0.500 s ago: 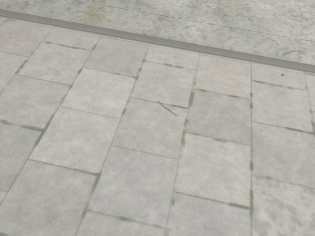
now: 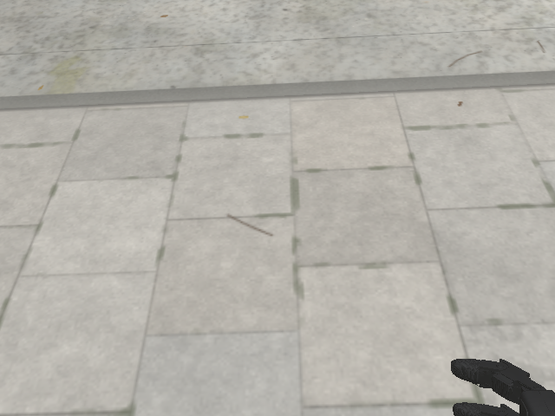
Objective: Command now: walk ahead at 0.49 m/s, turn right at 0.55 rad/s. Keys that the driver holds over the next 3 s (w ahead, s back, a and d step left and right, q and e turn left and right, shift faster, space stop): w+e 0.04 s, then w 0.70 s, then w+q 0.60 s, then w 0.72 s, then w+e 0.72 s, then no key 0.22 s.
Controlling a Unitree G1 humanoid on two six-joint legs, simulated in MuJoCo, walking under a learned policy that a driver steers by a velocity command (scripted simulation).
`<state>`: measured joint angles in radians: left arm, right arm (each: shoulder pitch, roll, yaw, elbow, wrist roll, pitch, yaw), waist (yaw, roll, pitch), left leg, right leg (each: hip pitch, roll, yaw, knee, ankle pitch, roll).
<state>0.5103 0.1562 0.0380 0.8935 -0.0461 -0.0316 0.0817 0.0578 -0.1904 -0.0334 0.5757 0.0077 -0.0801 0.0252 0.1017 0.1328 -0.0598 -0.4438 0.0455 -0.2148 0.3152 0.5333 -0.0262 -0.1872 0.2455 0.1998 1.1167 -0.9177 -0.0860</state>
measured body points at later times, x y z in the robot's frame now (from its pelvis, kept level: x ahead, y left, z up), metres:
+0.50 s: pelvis +0.29 +0.02 -0.11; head +0.32 +0.02 +0.34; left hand +0.60 +0.17 -0.15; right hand +0.16 -0.21 -0.24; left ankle +0.13 +0.14 -0.83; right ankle +0.41 -0.08 -0.83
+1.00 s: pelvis +0.54 +0.01 -0.09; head +0.57 +0.00 +0.35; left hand +0.51 +0.27 -0.23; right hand +0.76 -0.21 -0.19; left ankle +0.71 +0.14 -0.80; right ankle +0.41 -0.08 -0.83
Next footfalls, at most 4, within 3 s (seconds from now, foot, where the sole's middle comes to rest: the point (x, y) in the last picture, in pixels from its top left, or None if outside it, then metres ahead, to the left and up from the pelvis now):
0.04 left None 0.17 0.13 -0.87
0.52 right None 0.45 -0.08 -0.87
1.08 left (288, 355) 0.75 0.13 -0.87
1.60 right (342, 275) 1.03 -0.02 -0.87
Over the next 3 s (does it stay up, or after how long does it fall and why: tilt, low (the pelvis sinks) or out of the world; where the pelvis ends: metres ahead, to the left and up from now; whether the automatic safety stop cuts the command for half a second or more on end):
stays up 1.50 0.13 -0.08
